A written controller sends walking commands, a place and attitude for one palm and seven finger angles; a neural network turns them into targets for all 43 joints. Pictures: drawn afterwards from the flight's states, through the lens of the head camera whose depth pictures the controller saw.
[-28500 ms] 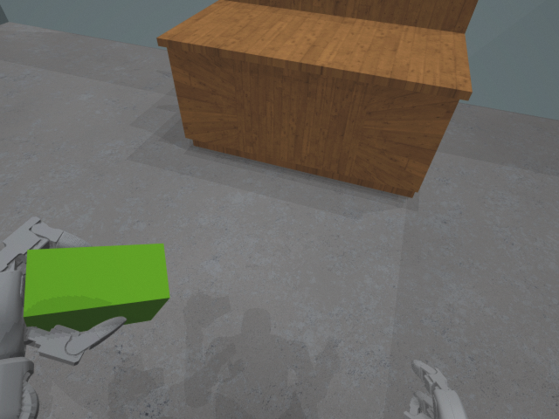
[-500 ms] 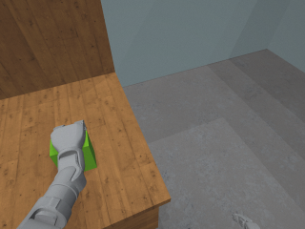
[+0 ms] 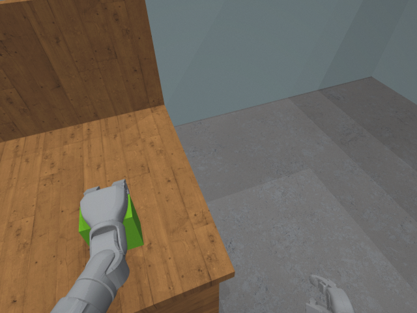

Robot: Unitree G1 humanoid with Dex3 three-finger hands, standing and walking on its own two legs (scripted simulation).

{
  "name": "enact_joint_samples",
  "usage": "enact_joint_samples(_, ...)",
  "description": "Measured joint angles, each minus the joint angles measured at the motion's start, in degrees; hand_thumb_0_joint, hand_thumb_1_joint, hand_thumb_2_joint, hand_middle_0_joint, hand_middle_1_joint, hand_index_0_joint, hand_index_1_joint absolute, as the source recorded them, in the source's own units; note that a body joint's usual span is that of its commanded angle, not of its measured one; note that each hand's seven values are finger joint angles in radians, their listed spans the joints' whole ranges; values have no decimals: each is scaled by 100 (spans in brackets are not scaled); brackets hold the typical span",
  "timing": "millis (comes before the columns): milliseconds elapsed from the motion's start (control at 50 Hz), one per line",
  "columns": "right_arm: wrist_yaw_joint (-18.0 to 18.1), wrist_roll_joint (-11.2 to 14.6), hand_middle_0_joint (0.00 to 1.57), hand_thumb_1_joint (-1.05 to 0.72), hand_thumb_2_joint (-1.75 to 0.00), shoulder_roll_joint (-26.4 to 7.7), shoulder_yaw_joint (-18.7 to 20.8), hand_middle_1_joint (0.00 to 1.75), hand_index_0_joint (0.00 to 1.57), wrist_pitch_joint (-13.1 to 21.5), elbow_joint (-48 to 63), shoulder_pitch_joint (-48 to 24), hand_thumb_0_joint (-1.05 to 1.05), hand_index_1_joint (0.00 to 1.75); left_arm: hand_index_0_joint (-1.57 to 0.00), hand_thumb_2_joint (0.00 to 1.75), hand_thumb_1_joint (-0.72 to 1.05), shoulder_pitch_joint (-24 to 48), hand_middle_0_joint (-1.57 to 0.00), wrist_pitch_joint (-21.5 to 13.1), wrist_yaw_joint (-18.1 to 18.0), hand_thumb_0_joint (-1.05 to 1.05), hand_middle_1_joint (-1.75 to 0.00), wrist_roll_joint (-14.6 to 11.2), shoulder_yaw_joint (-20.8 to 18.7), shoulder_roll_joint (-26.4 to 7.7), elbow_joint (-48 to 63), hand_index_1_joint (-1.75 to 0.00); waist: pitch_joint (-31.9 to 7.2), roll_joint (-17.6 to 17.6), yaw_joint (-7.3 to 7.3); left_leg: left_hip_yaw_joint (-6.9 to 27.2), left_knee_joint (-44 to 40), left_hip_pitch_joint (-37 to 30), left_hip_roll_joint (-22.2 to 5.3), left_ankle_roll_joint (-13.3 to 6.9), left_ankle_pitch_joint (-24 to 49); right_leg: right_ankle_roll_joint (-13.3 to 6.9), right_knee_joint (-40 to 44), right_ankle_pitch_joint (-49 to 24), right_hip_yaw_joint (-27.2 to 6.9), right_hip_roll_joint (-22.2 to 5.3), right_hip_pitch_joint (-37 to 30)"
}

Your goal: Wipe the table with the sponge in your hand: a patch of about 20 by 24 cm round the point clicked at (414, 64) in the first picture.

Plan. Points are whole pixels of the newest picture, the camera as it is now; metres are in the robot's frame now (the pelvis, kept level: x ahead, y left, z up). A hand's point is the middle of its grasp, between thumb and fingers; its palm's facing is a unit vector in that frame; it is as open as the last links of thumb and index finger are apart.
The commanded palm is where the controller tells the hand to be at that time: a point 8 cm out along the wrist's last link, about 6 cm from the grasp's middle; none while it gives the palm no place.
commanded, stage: wipe back along the middle lane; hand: left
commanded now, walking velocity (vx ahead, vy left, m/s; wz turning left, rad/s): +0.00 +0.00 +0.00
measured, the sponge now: (116, 231) +0.30 +0.25 -0.06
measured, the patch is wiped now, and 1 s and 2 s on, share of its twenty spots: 0.55 0.70 0.80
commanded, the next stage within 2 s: slide across to the third lane in 1.46 s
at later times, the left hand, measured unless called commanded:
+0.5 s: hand (116, 239) +0.26 +0.22 +0.00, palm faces -0.02 -0.06 -1.00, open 10.4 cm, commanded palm +0.20 +0.20 +0.02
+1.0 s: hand (117, 245) +0.25 +0.22 -0.01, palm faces -0.02 -0.06 -1.00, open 10.4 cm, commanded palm +0.19 +0.20 +0.01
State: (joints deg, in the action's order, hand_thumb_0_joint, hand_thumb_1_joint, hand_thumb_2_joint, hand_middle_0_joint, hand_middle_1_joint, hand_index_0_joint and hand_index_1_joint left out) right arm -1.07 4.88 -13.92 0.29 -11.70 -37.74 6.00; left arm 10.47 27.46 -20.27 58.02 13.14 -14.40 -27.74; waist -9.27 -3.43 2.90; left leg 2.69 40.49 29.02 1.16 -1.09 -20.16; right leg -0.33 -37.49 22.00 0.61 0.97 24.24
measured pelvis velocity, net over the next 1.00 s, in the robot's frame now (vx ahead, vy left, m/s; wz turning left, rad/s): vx -0.01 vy -0.01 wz -0.01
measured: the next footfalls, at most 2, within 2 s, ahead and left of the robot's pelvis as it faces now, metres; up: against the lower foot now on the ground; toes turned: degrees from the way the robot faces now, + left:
none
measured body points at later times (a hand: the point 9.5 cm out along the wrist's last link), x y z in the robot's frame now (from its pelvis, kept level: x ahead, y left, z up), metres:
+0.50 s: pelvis +0.00 -0.01 +0.00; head -0.01 -0.03 +0.45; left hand +0.25 +0.22 +0.05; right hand +0.21 -0.23 -0.10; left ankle +0.00 +0.11 -0.72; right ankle -0.04 -0.12 -0.72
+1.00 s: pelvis -0.01 -0.01 +0.00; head -0.02 -0.04 +0.45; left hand +0.24 +0.21 +0.05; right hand +0.20 -0.24 -0.10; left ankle +0.00 +0.11 -0.72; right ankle -0.04 -0.12 -0.72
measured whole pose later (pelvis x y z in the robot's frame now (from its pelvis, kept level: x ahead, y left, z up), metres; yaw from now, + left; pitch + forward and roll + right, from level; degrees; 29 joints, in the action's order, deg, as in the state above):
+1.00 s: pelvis -0.01 -0.01 +0.00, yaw -1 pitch +6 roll +0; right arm -0.9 4.7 -14.1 0.3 -10.2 -37.3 4.8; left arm -2.6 27.3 -20.1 58.8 14.2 -13.4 -15.7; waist -9.0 -3.8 4.0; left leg 2.0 40.2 26.7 0.5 -0.1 -19.7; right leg -1.3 -39.4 22.3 -0.1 1.6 23.2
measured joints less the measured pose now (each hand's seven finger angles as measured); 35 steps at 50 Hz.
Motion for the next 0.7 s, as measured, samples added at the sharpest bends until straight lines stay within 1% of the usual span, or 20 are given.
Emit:
enact_joint_samples(280, -54, 5, 19, -91, -90, -43, 18, 30, 20, 32, 60, -14, 1, 30, -64, 107, -49, -807, -62, 41, -21, 0, -141, -1, 77, 47, 782, -141, -15, -40, 38, -57, -37, -187, -24, 18, -18, -19, -24, 25, -59, 19, -137)
enact_joint_samples(400, -78, 12, 19, -91, -90, -33, 14, 30, 20, 56, 102, -92, 1, 30, -64, 107, -49, -1017, -62, 109, -4, 0, -141, 52, 167, 68, 1015, -141, 15, -36, 65, -60, -51, -245, -23, 29, -6, -30, -45, 31, -62, 17, -178)
enact_joint_samples(540, -128, 7, 19, -91, -90, -5, 12, 30, 20, 71, 151, -183, 1, 30, -64, 107, -49, -1399, -62, 92, -22, 0, -141, 101, 262, 95, 1365, -141, 0, -65, 112, -85, -46, -292, -32, 38, -13, -38, -83, 44, -87, 24, -200)
enact_joint_samples(620, -133, 5, 19, -91, -90, 7, 7, 30, 20, 75, 150, -232, 1, 30, -64, 107, -49, -1485, -62, 108, -31, 0, -141, 122, 302, 127, 1450, -141, 17, -61, 146, -79, -37, -311, -30, 46, -10, -47, -112, 55, -81, 23, -212)
enact_joint_samples(700, -106, 1, 19, -91, -90, 12, 0, 30, 20, 84, 136, -272, 1, 30, -64, 107, -49, -1403, -62, 138, -25, 0, -141, 137, 323, 152, 1378, -141, 39, -48, 168, -61, -20, -287, -26, 58, 4, -59, -152, 59, -62, 21, -185)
